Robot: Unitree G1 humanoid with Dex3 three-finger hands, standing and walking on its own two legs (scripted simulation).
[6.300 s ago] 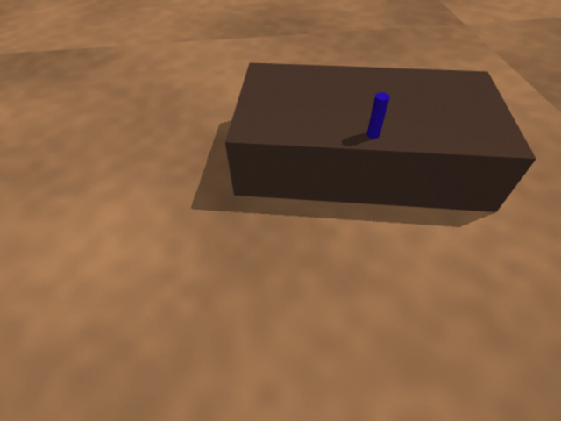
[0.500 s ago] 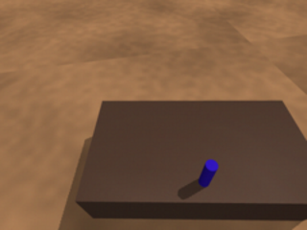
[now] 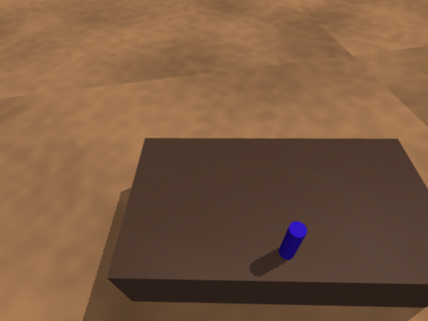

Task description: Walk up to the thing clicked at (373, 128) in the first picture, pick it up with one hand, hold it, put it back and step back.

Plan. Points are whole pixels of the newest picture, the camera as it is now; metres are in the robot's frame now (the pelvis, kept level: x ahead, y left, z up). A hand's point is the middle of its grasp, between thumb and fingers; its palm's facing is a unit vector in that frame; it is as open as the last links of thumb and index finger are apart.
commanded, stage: stand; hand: right
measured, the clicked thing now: (291, 241) +0.41 -0.23 -0.36
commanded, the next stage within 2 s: go down in 0.80 s
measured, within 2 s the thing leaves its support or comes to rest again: neither
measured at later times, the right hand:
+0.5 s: hand out of the picture +0.09 -0.25 -0.16, palm faces -0.05 +0.94 -0.33, open 7.4 cm
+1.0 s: hand out of the picture +0.11 -0.25 -0.16, palm faces +0.04 +0.94 -0.33, open 8.0 cm
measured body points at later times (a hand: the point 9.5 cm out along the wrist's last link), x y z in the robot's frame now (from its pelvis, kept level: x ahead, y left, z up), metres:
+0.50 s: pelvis +0.01 +0.00 +0.00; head +0.02 +0.00 +0.45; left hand +0.08 +0.30 -0.13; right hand +0.09 -0.30 -0.14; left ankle +0.00 +0.14 -0.75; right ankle +0.00 -0.13 -0.75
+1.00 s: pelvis +0.01 +0.00 +0.00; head +0.04 +0.00 +0.44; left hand +0.10 +0.29 -0.13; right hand +0.11 -0.30 -0.13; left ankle +0.00 +0.14 -0.75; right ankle +0.00 -0.13 -0.75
